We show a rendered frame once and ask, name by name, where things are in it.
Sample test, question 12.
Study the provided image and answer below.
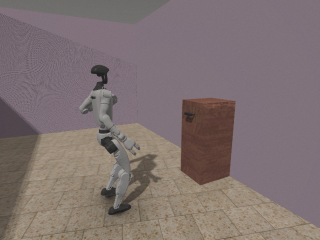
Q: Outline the left robot shin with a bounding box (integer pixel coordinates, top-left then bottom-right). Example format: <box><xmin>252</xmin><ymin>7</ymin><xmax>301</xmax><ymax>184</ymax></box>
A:
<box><xmin>106</xmin><ymin>161</ymin><xmax>123</xmax><ymax>190</ymax></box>

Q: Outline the robot right hand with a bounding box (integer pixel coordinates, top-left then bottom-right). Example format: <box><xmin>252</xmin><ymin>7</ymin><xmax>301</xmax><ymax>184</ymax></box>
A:
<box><xmin>123</xmin><ymin>138</ymin><xmax>140</xmax><ymax>156</ymax></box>

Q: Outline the cabinet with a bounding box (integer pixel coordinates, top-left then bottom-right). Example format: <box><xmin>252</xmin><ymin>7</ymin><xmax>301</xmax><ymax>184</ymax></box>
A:
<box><xmin>180</xmin><ymin>98</ymin><xmax>236</xmax><ymax>186</ymax></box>

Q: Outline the robot left foot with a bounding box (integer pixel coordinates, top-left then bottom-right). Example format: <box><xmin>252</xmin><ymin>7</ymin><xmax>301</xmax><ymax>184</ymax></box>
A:
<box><xmin>101</xmin><ymin>187</ymin><xmax>116</xmax><ymax>196</ymax></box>

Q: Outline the left robot forearm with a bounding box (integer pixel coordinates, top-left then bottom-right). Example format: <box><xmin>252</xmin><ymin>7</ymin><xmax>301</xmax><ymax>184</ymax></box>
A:
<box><xmin>87</xmin><ymin>104</ymin><xmax>93</xmax><ymax>112</ymax></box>

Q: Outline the right robot upper arm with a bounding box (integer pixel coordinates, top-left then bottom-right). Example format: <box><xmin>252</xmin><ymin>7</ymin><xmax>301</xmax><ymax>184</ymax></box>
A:
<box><xmin>99</xmin><ymin>89</ymin><xmax>112</xmax><ymax>123</ymax></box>

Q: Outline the robot left hand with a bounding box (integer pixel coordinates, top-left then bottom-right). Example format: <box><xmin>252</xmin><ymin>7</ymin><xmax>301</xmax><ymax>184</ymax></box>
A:
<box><xmin>112</xmin><ymin>94</ymin><xmax>118</xmax><ymax>105</ymax></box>

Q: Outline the drawer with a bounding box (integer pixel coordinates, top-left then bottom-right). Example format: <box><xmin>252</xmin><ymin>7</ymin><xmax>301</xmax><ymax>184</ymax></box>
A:
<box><xmin>183</xmin><ymin>105</ymin><xmax>203</xmax><ymax>124</ymax></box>

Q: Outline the left robot upper arm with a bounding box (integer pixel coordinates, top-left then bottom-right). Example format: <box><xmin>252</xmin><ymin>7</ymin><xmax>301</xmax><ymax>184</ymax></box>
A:
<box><xmin>79</xmin><ymin>91</ymin><xmax>92</xmax><ymax>114</ymax></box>

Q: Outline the handle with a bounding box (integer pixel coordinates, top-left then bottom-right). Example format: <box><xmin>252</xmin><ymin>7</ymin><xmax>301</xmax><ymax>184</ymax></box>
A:
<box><xmin>184</xmin><ymin>112</ymin><xmax>195</xmax><ymax>117</ymax></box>

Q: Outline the right robot forearm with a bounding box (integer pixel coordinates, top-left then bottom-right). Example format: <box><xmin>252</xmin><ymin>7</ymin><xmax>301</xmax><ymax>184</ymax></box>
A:
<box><xmin>102</xmin><ymin>115</ymin><xmax>127</xmax><ymax>142</ymax></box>

